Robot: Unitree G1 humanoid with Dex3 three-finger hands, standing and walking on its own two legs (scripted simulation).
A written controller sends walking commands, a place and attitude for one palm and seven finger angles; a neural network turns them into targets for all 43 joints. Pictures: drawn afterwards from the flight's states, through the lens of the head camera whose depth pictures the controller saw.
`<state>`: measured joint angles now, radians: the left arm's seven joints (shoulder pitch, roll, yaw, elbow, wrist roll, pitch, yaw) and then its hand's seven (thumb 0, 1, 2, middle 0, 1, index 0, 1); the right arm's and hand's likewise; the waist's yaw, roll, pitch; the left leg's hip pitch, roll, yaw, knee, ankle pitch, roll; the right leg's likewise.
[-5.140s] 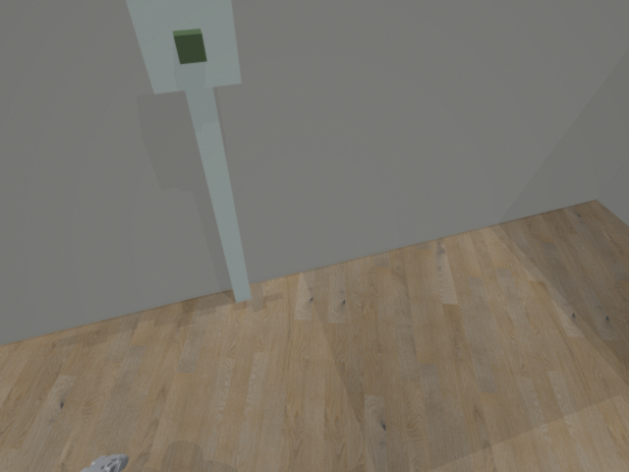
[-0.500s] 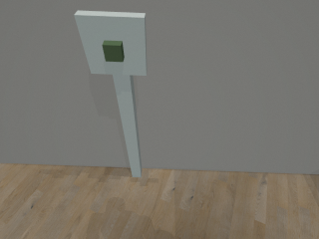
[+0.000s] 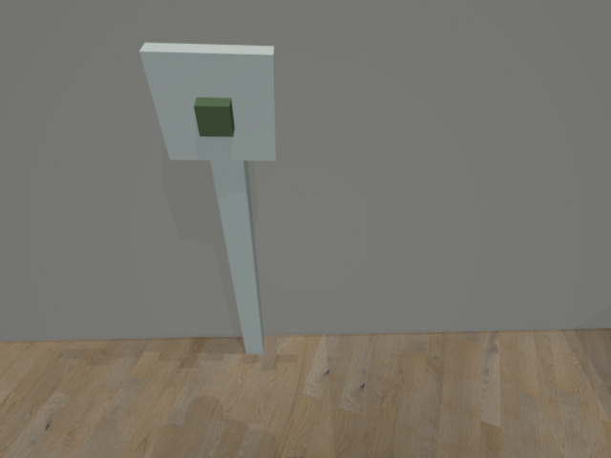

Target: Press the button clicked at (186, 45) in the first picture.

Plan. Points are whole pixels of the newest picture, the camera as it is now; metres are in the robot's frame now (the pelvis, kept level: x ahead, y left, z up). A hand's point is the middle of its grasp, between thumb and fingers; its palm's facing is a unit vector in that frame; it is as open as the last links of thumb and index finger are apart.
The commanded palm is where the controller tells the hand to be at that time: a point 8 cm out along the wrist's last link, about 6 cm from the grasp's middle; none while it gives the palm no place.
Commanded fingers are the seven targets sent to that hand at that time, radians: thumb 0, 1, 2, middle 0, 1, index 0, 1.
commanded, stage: look again from close up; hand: left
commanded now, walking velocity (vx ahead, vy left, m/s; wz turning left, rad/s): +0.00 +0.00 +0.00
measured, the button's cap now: (215, 116) +0.54 +0.18 +0.17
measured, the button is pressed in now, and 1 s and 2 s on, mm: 0 0 0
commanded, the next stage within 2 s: shuffle to correct the standing spot in 0.50 s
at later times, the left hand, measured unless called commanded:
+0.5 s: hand out of the picture +0.01 +0.15 -0.17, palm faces +0.02 -0.98 -0.22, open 7.3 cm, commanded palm none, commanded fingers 0.00 0.90 0.90 -0.20 -0.30 -0.20 -0.30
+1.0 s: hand out of the picture +0.02 +0.12 -0.20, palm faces +0.08 -0.98 -0.15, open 7.4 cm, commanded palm none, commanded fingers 0.00 0.90 0.90 -0.20 -0.30 -0.20 -0.30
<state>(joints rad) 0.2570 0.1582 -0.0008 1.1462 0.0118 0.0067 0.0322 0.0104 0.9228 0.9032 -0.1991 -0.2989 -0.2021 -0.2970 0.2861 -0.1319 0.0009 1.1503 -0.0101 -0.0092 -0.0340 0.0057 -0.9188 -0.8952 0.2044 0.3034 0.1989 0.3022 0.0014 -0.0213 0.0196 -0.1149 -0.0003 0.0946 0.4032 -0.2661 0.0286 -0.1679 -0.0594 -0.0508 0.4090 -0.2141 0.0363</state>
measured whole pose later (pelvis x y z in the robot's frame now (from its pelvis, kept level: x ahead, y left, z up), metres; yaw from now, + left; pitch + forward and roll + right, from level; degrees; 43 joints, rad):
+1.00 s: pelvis +0.06 -0.04 -0.02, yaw +3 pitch +1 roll +0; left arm 0.33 0.15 0.02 1.13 0.02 -0.01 0.01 0.01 0.91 0.90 -0.20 -0.30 -0.20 -0.30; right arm 0.36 -0.12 0.00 1.10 -0.04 -0.05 -0.03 0.00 -0.91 -0.90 0.20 0.30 0.20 0.30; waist -0.01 -0.02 0.02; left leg -0.16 0.05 0.04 0.57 -0.43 -0.03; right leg -0.31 -0.02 -0.11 0.82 -0.54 -0.04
